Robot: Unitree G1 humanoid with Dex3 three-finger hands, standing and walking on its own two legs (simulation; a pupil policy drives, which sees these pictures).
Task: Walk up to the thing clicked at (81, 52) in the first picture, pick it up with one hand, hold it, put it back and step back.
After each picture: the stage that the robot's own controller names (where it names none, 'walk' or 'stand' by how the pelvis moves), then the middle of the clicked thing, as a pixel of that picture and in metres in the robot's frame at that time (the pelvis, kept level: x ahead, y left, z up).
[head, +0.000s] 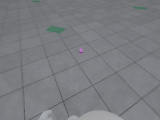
stand; (81, 51) +1.40 +0.22 -0.72
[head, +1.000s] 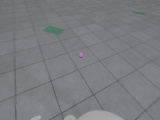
walk; (81, 55) +1.26 +0.14 -0.71
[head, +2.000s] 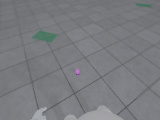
walk; (77, 72) +0.75 +0.16 -0.71
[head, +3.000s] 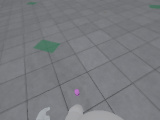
walk; (77, 92) +0.44 +0.21 -0.70
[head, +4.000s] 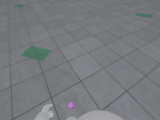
stand; (71, 105) +0.30 +0.21 -0.72
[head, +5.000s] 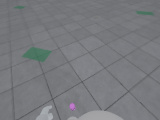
stand; (72, 106) +0.28 +0.21 -0.71
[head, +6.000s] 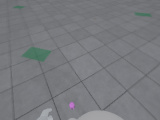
stand; (72, 105) +0.30 +0.21 -0.73
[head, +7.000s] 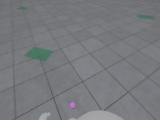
stand; (72, 105) +0.32 +0.20 -0.73
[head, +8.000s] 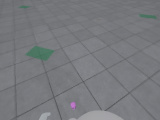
stand; (73, 105) +0.31 +0.19 -0.73
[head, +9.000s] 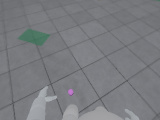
go down; (70, 92) +0.34 +0.19 -0.68
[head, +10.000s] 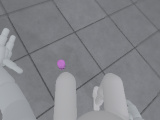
go down; (61, 64) +0.41 +0.21 -0.30
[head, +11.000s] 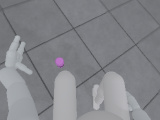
close in; (60, 62) +0.42 +0.21 -0.29
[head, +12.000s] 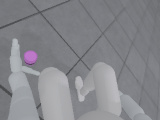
close in; (30, 58) +0.41 +0.25 -0.22
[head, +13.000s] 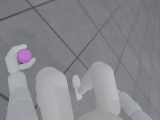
close; (24, 57) +0.40 +0.26 -0.22
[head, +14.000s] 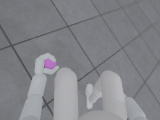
lift; (49, 64) +0.34 +0.25 -0.13
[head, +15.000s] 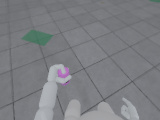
lift; (64, 76) +0.31 +0.18 +0.02
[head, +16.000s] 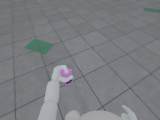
hold; (66, 77) +0.32 +0.17 +0.00
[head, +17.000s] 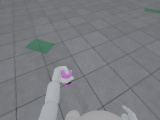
hold; (67, 77) +0.32 +0.17 -0.01
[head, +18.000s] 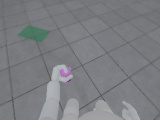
crouch; (66, 75) +0.34 +0.17 -0.05
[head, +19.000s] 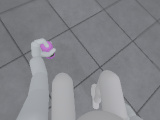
lower; (48, 50) +0.47 +0.23 -0.09
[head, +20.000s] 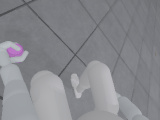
lower; (16, 53) +0.43 +0.27 -0.23
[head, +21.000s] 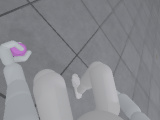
lower; (19, 53) +0.43 +0.27 -0.23
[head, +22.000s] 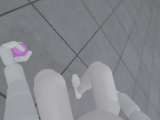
lower; (20, 53) +0.42 +0.27 -0.23
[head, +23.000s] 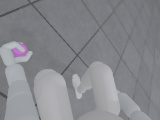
lower; (21, 53) +0.42 +0.27 -0.23
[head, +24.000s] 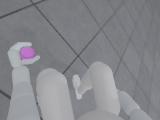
open; (26, 55) +0.41 +0.25 -0.23
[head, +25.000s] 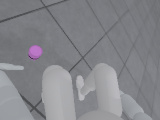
stand; (34, 53) +0.41 +0.24 -0.23
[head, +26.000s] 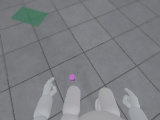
walk; (72, 77) +0.40 +0.18 -0.51
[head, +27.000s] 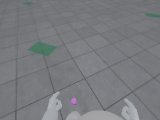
stand; (74, 101) +0.35 +0.17 -0.67
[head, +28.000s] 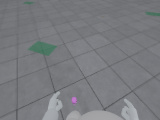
stand; (74, 100) +0.36 +0.17 -0.67
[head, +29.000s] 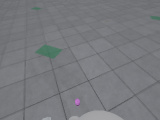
stand; (77, 102) +0.37 +0.17 -0.72
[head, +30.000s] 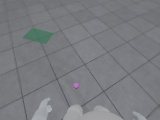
walk; (76, 85) +0.42 +0.14 -0.70
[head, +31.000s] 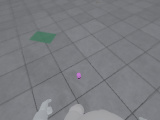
walk; (78, 76) +0.63 +0.18 -0.70
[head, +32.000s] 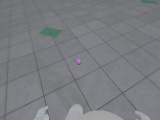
walk; (78, 62) +0.95 +0.24 -0.69
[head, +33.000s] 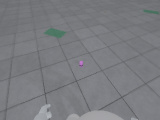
stand; (81, 64) +1.00 +0.17 -0.72
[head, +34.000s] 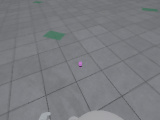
stand; (80, 64) +1.00 +0.19 -0.73
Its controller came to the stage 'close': yes
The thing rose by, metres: 0.71
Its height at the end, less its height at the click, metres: +0.00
